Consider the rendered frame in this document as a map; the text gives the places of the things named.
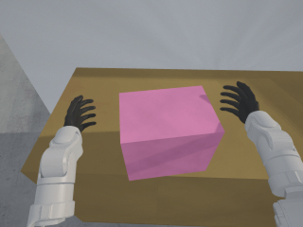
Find robot right forearm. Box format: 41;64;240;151
244;111;303;200

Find left robot hand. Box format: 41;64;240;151
63;95;97;133

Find pedestal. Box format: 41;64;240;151
21;67;303;227

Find robot left forearm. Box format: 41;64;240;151
27;126;83;227

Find carton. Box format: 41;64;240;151
119;85;225;181

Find robot right upper arm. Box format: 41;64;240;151
273;198;303;227

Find right robot hand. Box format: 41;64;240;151
220;81;259;124

